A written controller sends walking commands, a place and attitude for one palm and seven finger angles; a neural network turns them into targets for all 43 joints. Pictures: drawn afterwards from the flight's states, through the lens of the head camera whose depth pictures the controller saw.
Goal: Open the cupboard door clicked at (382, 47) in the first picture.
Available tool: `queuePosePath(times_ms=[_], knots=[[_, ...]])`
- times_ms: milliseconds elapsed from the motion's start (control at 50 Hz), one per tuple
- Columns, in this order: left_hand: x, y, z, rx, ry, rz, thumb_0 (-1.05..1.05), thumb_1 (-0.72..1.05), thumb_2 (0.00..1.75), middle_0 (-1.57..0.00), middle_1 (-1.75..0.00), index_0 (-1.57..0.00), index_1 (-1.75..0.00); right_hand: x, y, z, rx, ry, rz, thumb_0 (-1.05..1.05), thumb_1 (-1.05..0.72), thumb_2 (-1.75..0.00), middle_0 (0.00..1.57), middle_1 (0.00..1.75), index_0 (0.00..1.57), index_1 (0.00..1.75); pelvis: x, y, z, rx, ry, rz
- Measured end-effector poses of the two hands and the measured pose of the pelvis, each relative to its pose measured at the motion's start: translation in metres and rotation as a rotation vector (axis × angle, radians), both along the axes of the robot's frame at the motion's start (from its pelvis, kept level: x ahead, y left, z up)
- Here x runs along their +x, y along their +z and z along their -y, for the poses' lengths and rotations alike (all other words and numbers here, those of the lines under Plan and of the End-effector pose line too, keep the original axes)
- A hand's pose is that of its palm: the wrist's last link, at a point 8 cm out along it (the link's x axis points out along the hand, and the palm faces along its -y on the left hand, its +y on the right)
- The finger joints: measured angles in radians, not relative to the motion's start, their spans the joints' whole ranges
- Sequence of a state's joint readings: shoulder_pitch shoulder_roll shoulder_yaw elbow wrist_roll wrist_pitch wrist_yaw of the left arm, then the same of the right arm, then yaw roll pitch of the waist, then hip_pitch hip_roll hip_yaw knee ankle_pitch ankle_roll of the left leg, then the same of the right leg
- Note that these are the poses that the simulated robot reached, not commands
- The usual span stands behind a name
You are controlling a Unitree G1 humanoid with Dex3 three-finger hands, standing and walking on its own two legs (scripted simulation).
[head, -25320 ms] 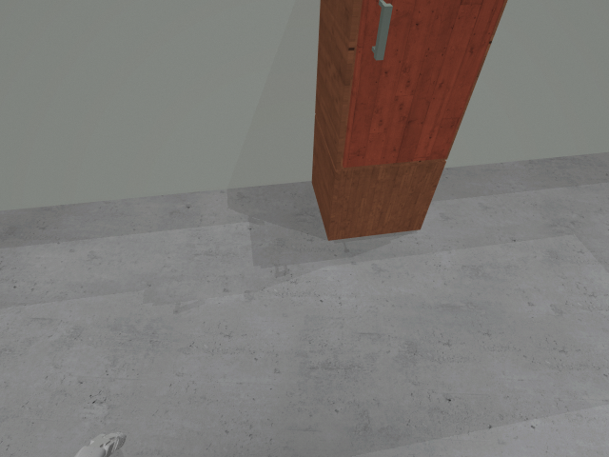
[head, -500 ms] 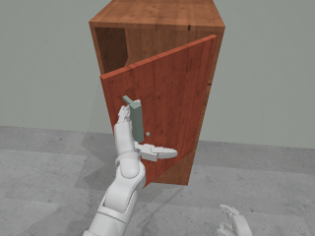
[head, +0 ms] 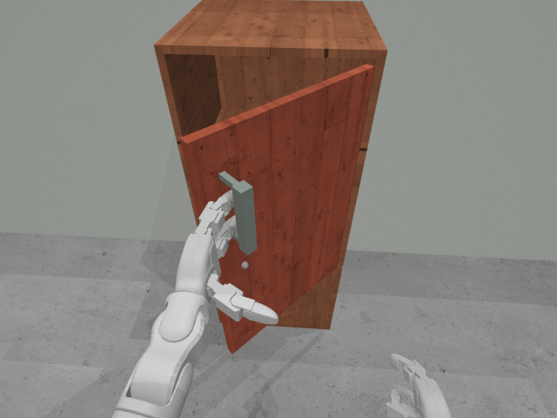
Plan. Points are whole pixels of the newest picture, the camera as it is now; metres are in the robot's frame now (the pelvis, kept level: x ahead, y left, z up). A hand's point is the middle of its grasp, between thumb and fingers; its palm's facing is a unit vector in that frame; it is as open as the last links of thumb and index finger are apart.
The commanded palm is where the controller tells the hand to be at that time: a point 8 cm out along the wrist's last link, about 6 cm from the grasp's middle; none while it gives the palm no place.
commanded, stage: slide the hand sideways off the handle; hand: left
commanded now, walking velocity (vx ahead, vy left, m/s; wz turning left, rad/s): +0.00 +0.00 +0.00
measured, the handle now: (237, 213) +0.38 +0.09 +0.13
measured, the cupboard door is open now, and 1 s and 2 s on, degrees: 46 46 46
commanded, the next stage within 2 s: draw the hand back to the body in 0.66 s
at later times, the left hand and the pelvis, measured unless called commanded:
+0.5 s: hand (197, 293) +0.24 +0.12 +0.12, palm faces +0.01 -1.00 -0.03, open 16.3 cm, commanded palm +0.21 +0.18 +0.12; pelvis +0.02 -0.03 +0.00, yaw +2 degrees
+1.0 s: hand (165, 303) +0.22 +0.15 +0.13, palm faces +0.00 -1.00 -0.05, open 16.3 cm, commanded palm +0.19 +0.21 +0.13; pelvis +0.02 -0.01 +0.00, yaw +2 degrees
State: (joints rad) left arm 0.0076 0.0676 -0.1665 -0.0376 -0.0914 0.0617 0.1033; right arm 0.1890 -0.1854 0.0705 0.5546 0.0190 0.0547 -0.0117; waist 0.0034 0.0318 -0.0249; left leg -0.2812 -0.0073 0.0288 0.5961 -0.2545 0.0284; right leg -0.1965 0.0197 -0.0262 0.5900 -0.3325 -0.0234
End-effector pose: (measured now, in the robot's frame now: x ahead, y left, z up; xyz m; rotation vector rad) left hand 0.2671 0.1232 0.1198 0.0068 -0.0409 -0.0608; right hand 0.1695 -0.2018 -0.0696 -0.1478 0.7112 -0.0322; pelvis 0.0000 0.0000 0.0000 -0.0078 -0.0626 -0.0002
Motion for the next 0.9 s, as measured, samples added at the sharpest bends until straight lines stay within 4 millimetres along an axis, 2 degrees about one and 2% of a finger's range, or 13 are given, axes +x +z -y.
queuePosePath(times_ms=[240, 400, 560, 700, 900], knots=[[-0.027, 0.003, -0.030, -0.001, 0.050, -0.004, -0.02, -0.50, 0.30, -0.17, -0.32, -0.16, -0.30, 0.026, 0.011, 0.015, -0.012, 0.018, 0.077, 0.01, -0.90, -0.90, 0.20, 0.30, 0.20, 0.30, 0.011, 0.002, 0.015, 0.001, 0.012, -0.001], [-0.042, 0.000, -0.046, 0.021, 0.078, -0.021, -0.02, -0.50, 0.30, -0.16, -0.31, -0.15, -0.30, 0.035, 0.011, 0.026, -0.023, 0.022, 0.107, 0.01, -0.90, -0.90, 0.20, 0.30, 0.20, 0.30, 0.017, 0.001, 0.024, 0.003, 0.022, -0.012], [-0.054, 0.001, -0.056, 0.031, 0.067, -0.012, -0.02, -0.50, 0.30, -0.15, -0.31, -0.15, -0.30, 0.035, 0.006, 0.035, -0.029, 0.015, 0.119, 0.01, -0.90, -0.90, 0.20, 0.30, 0.20, 0.30, 0.022, -0.001, 0.028, 0.004, 0.028, -0.027], [-0.064, -0.003, -0.072, 0.028, 0.087, -0.025, -0.02, -0.50, 0.30, -0.15, -0.31, -0.15, -0.30, 0.031, 0.003, 0.040, -0.041, 0.004, 0.122, 0.01, -0.90, -0.90, 0.20, 0.30, 0.20, 0.30, 0.023, -0.002, 0.029, 0.003, 0.029, -0.038], [-0.066, 0.005, -0.075, 0.030, 0.045, 0.028, -0.02, -0.50, 0.30, -0.15, -0.30, -0.15, -0.30, 0.027, 0.004, 0.034, -0.047, -0.001, 0.160, 0.01, -0.90, -0.90, 0.20, 0.30, 0.20, 0.30, 0.018, -0.004, 0.020, -0.004, 0.031, -0.045]])
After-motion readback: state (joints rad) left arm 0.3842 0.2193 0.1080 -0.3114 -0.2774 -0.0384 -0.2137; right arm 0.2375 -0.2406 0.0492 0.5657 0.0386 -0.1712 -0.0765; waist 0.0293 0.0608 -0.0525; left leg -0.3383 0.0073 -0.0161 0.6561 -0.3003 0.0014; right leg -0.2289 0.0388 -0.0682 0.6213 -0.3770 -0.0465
